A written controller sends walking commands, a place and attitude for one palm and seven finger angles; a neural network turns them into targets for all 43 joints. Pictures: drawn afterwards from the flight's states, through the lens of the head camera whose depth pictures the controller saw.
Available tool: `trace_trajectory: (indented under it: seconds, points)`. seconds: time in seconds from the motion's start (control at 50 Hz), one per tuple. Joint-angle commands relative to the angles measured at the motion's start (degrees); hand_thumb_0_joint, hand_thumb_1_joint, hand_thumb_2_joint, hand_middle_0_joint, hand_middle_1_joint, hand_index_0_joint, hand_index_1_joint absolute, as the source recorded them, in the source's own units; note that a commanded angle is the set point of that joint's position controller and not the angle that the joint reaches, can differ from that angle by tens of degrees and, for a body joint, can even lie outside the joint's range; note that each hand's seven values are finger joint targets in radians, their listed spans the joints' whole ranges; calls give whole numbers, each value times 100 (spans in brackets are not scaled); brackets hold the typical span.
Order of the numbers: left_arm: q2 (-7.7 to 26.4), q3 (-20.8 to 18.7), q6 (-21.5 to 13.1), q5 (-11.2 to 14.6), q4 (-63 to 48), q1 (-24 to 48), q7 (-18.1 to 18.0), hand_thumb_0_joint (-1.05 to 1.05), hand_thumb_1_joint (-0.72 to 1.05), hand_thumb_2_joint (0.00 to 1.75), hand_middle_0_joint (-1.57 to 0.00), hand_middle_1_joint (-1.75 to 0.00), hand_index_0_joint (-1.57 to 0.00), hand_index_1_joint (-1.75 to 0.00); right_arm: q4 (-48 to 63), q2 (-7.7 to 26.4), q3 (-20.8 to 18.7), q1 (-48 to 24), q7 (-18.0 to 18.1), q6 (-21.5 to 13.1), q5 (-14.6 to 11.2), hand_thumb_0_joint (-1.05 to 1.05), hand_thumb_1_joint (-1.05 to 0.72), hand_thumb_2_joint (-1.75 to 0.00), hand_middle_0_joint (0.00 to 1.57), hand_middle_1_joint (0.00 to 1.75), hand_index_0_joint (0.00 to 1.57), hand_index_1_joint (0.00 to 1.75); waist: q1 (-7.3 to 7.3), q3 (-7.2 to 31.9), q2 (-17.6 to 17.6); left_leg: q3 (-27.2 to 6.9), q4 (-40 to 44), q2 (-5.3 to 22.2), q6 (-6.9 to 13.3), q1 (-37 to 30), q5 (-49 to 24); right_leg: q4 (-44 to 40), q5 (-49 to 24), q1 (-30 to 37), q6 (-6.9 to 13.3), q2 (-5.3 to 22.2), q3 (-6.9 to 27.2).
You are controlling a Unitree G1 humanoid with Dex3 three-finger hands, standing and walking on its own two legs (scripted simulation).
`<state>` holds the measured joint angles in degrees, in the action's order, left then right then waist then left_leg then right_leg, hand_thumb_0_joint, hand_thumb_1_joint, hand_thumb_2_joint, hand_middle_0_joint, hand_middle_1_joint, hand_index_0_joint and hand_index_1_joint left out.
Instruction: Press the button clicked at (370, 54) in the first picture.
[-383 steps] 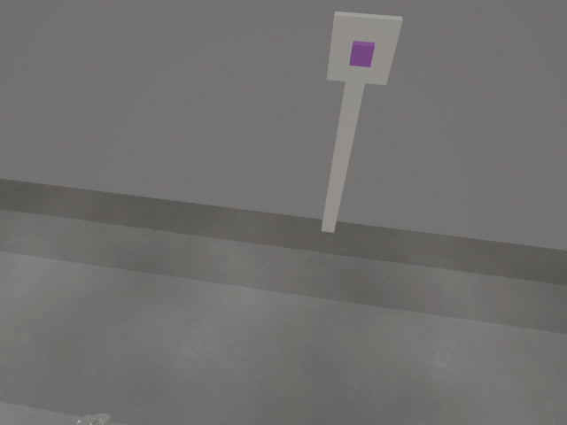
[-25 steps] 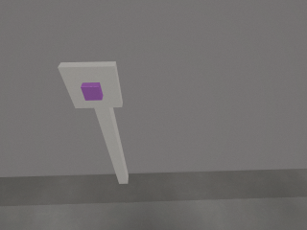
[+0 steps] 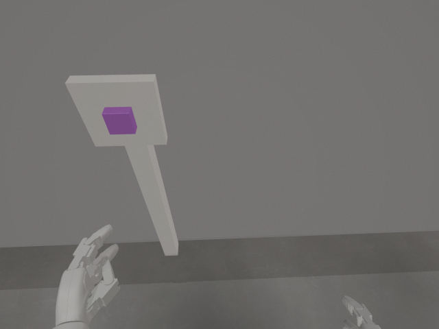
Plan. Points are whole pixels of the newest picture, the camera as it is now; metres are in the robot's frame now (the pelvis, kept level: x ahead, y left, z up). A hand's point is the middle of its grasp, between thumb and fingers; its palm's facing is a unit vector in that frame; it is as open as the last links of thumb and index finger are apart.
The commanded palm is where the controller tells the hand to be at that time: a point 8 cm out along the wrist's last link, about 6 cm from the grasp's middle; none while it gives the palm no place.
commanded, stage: raise the hand and make a fist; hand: left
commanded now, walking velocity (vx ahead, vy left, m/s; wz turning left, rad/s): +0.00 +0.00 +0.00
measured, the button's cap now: (120, 119) +0.53 +0.24 +0.09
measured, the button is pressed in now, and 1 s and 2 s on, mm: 0 0 0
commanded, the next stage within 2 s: aim a knuckle at the button in 1.78 s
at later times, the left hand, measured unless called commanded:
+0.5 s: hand (119, 302) +0.18 +0.17 +0.01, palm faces +0.03 -1.00 -0.05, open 3.5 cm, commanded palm +0.14 +0.23 +0.02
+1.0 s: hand (98, 275) +0.20 +0.20 +0.05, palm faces +0.10 -0.99 -0.07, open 3.1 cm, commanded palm +0.17 +0.26 +0.06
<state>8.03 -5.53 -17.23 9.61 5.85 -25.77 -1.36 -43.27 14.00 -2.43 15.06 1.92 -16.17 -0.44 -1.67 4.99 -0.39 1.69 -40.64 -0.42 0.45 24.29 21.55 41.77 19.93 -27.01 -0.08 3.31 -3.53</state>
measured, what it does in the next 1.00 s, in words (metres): stands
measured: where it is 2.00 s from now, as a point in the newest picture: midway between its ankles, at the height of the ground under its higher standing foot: outside the picture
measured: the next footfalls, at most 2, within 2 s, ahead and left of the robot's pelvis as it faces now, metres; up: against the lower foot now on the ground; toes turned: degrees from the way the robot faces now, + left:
none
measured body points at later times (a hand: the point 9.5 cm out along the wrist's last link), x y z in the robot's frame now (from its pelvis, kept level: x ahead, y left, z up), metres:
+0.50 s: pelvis -0.02 -0.03 -0.05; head +0.03 -0.02 +0.39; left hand +0.17 +0.23 +0.01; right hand +0.17 -0.23 -0.14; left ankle -0.01 +0.11 -0.72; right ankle +0.01 -0.12 -0.72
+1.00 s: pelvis +0.00 +0.00 -0.03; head +0.02 +0.00 +0.42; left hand +0.19 +0.25 +0.06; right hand +0.19 -0.23 -0.09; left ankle -0.01 +0.11 -0.72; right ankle +0.01 -0.12 -0.72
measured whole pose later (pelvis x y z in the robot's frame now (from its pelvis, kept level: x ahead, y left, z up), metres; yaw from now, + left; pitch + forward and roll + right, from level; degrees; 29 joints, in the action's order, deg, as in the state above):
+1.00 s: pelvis +0.00 +0.00 -0.03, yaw +1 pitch +9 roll -2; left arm 12.9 -10.4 -17.5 14.5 -8.9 -26.9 10.0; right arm -30.2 13.2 1.0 13.7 3.0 -13.7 -1.8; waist 0.1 6.5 -1.5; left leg -0.7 -54.3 1.0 0.5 35.1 27.9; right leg 51.5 24.6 -35.4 0.1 2.3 -5.5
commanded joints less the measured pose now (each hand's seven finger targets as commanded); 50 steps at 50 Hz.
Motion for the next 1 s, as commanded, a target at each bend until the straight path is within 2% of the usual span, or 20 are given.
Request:
trace_trajectory:
  seconds: [0.0,0.02,0.04,0.1,0.14,0.18,0.22,0.28,0.3,0.38,0.42,0.46,0.52,0.58,0.62,0.66,0.7,0.8,0.92,0.98]
  points:
    - [53,-326,-2003,349,-142,-1787,1291,0,90,90,-53,-66,-53,-66,1510,592,-431,-964,-296,-298,89,0,-90,-90,20,30,20,30,545,357,893,-29,-876,-101,-199,1625,-870,868,-708,-648,176,-290,-214]
    - [422,-722,-2160,331,-7,-2018,1482,0,90,90,-56,-69,-56,-69,1623,576,-486,-938,-348,-238,38,0,-90,-90,20,30,20,30,656,502,555,31,-1070,-121,-176,1821,-888,1035,-815,-630,219,-248,-54]
    - [459,-682,-2114,381,-392,-1866,1626,0,90,90,-58,-72,-58,-72,1903,614,-449,-1062,-341,-171,7,0,-90,-90,20,30,20,30,681,714,334,106,-1138,-162,-128,1942,-800,1139,-742,-643,221,-230,10]
    - [686,-846,-1587,601,-1522,-1272,1613,0,90,90,-67,-81,-67,-81,2399,572,-392,-1107,-181,28,-75,0,-90,-90,20,30,20,30,596,1198,-56,137,-1334,-180,-24,1979,-705,1111,-580,-574,169,-230,284]
    - [869,-955,-1492,600,-2301,-683,1391,0,90,90,-72,-87,-72,-87,2477,524,-376,-856,-93,128,-59,0,-90,-90,20,30,20,30,412,1370,-132,-14,-1515,-102,24,1987,-602,1051,-287,-744,131,-243,466]
    - [766,-770,-1586,522,-2846,-330,1246,0,90,90,-78,-93,-78,-93,2439,458,-315,-587,-28,189,-40,0,-90,-90,20,30,20,30,168,1301,-385,-104,-1691,-21,76,1835,-751,1031,-570,-891,113,-251,464]
    - [862,-628,-1743,490,-3214,215,1275,0,90,90,-83,-99,-83,-99,2340,501,-242,-463,46,191,-5,0,-90,-90,20,30,20,30,-89,1300,-122,-220,-1889,53,125,1890,-739,1060,-597,-1074,89,-291,489]
    - [849,-501,-1648,540,-2717,148,1619,0,90,90,-92,-108,-92,-108,2156,534,-176,-432,117,99,-45,0,-90,-90,20,30,20,30,-168,1140,-303,-256,-1965,79,119,1991,-519,932,-264,-1216,81,-284,489]
    - [923,-568,-1512,586,-2552,118,1741,0,90,90,-94,-111,-94,-111,2120,552,-159,-464,143,72,-75,0,-90,-90,20,30,20,30,-154,1126,-171,-278,-1926,84,116,2052,-443,850,-119,-1134,69,-280,500]
    - [1128,-940,-668,780,-2214,-449,1958,0,90,90,-105,-123,-105,-123,2219,507,-121,-627,195,109,-184,0,-90,-90,20,30,20,30,154,1415,-129,-259,-1602,2,99,2039,-513,526,-5,-420,3,-167,617]
    - [1176,-1243,-344,886,-1944,-723,1829,0,90,90,-111,-129,-111,-129,2215,416,-110,-744,221,165,-189,0,-90,-90,20,30,20,30,301,1319,264,-320,-1437,2,82,2082,-541,415,12,-158,-32,-147,601]
    - [1186,-1311,-313,893,-2198,-528,1656,0,90,90,-116,-135,-116,-135,2220,398,-94,-719,226,171,-179,0,-90,-90,20,30,20,30,293,1211,189,-296,-1293,6,76,1997,-492,320,128,-194,-59,-113,578]
    - [1134,-1252,-504,840,-2302,-442,1384,0,90,90,-124,-144,-124,-144,2185,389,-78,-705,220,102,-143,0,-90,-90,20,30,20,30,306,990,220,-324,-1092,29,77,1847,-497,314,322,-294,-2,-180,411]
    - [1033,-1008,-778,732,-2406,-361,1313,0,90,90,-130,-150,-130,-150,2128,469,-82,-506,188,-12,-126,0,-90,-90,20,30,20,30,213,969,10,-294,-964,16,81,1640,-419,317,447,-475,33,-209,294]
    - [974,-883,-855,706,-2339,-345,1308,0,90,90,-130,-150,-130,-150,2113,526,-93,-504,185,-63,-130,0,-90,-90,20,30,20,30,186,884,141,-323,-883,22,90,1545,-405,328,422,-513,53,-240,193]
    - [1063,-908,-863,676,-2409,-382,1308,0,90,90,-130,-150,-130,-150,2108,578,-101,-430,183,-95,-141,0,-90,-90,20,30,20,30,193,939,-104,-294,-800,14,83,1411,-370,320,402,-544,62,-235,153]
    - [1087,-915,-818,658,-2428,-311,1270,0,90,90,-130,-150,-130,-150,2114,609,-100,-409,197,-103,-147,0,-90,-90,20,30,20,30,187,847,-39,-303,-692,18,81,1354,-360,313,342,-530,65,-250,66]
    - [1095,-915,-697,595,-2715,-199,1086,0,90,90,-130,-150,-130,-150,2155,602,-57,-386,189,-87,-149,0,-90,-90,20,30,20,30,236,919,-379,-320,-507,38,51,981,-705,404,-199,-391,106,-293,-118]
    - [1101,-871,-387,575,-2636,110,1093,0,90,90,-130,-150,-130,-150,2156,624,17,-363,174,-28,-147,0,-90,-90,20,30,20,30,170,776,-206,-367,-367,62,34,787,-879,281,-517,-216,96,-325,-171]
    - [1163,-877,-211,564,-2682,302,1166,0,90,90,-130,-150,-130,-150,2189,637,64,-345,177,-23,-169,0,-90,-90,20,30,20,30,171,778,-330,-376,-282,74,16,629,-956,217,-628,-163,97,-323,-177]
